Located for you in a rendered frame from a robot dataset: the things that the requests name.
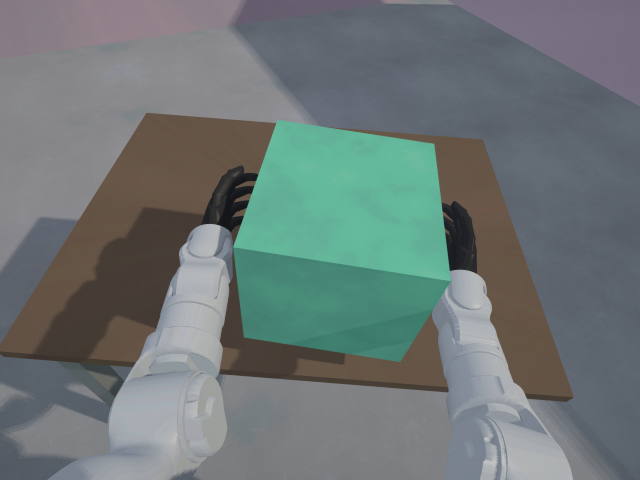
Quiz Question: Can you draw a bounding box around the robot left hand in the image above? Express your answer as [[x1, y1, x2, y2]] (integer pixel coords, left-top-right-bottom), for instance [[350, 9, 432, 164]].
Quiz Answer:
[[201, 165, 258, 232]]

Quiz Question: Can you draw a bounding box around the left robot forearm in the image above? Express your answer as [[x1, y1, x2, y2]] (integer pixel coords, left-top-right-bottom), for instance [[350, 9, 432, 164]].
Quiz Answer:
[[107, 224, 233, 451]]

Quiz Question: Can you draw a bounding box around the right robot upper arm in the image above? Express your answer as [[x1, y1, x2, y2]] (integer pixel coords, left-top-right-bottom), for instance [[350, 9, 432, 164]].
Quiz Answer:
[[444, 415, 572, 480]]

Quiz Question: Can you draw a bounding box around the right robot forearm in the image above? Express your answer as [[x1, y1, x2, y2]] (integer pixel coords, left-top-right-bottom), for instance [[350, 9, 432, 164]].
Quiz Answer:
[[432, 270, 573, 480]]

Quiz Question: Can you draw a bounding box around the carton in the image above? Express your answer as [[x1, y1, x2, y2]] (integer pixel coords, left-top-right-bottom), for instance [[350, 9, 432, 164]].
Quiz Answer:
[[233, 120, 451, 362]]

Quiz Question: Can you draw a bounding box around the left robot upper arm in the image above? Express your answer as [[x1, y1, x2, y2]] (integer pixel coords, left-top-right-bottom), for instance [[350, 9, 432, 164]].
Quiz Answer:
[[47, 369, 227, 480]]

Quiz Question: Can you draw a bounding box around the table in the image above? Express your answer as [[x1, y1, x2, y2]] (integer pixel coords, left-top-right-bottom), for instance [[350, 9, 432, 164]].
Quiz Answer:
[[0, 113, 574, 407]]

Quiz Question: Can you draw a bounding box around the robot right hand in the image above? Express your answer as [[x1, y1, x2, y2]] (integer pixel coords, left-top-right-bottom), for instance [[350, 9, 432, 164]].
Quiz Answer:
[[441, 201, 477, 274]]

